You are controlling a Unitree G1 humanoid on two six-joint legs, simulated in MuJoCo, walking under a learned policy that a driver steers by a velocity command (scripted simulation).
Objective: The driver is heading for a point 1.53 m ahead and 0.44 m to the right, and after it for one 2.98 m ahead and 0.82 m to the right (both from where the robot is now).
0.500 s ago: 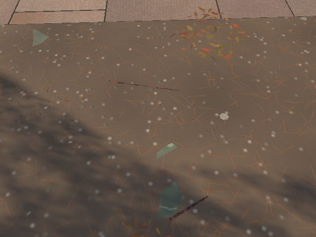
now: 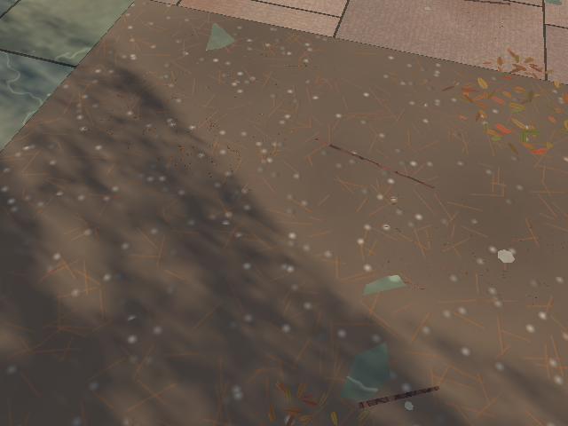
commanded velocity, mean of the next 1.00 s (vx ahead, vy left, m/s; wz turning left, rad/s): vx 0.13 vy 0.00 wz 0.06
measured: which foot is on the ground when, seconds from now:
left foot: down 0.00-0.32, up 0.34-0.62, down 0.64-1.00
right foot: up 0.00-0.28, down 0.30-0.66, up 0.68-0.98, down 1.00-1.00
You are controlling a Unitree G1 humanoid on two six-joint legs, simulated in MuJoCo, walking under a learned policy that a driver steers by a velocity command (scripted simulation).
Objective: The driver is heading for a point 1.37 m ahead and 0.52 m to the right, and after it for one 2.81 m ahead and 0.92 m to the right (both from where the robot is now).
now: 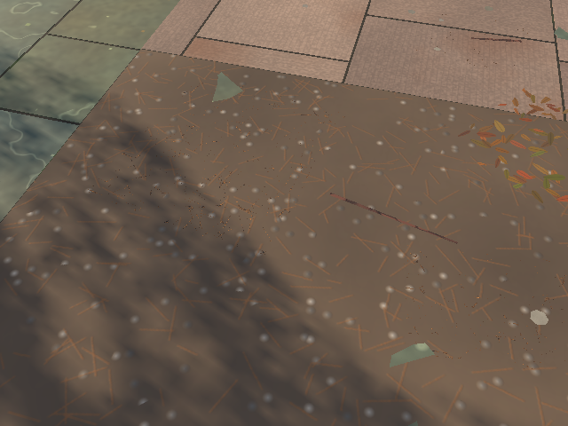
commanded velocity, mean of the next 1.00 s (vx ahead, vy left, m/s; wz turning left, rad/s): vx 0.01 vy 0.00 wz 0.00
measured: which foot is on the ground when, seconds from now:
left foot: down 0.00-1.00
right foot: down 0.00-1.00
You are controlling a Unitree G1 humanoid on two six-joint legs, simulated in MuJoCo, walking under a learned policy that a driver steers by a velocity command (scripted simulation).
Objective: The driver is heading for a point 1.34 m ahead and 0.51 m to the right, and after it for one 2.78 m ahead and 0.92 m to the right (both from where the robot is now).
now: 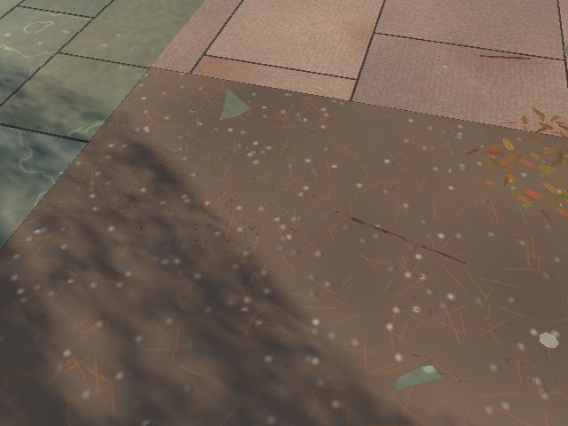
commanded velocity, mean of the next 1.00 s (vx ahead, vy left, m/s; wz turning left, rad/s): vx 0.40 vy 0.00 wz -0.04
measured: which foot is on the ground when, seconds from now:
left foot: down 0.00-0.34, up 0.36-0.80, down 0.82-1.00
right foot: down 0.00-0.04, up 0.06-0.30, down 0.32-0.82, up 0.84-1.00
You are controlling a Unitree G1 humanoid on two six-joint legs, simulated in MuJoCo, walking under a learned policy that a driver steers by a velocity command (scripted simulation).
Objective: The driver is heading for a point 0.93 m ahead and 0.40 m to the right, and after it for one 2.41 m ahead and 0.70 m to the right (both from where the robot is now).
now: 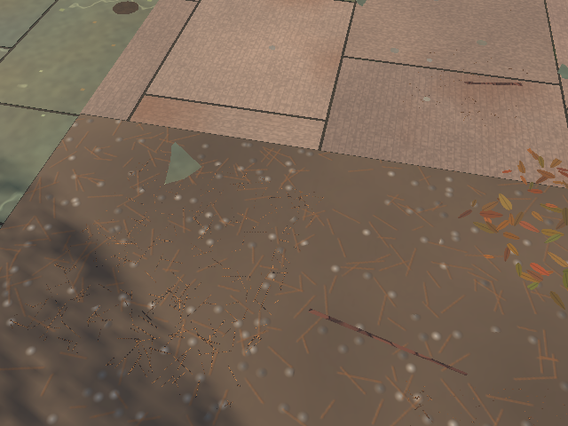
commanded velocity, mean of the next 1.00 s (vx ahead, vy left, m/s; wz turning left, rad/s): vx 0.50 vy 0.00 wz -0.54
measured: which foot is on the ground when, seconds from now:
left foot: down 0.00-0.38, up 0.40-0.90, down 0.92-1.00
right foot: up 0.00-0.34, down 0.36-0.92, up 0.94-1.00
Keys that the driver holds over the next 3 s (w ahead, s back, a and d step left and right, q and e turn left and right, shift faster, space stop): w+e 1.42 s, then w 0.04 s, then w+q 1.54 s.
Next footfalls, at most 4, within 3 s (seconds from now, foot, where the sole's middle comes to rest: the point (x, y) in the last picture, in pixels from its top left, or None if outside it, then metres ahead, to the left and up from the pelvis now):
0.36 right None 0.34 -0.11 -0.78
0.92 left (334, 328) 0.72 -0.10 -0.78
1.46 right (466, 317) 0.76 -0.45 -0.78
2.02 left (483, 224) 1.07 -0.56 -0.78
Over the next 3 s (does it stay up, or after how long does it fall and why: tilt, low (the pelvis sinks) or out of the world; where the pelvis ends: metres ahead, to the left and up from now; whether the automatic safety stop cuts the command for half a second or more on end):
stays up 1.36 -0.77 -0.01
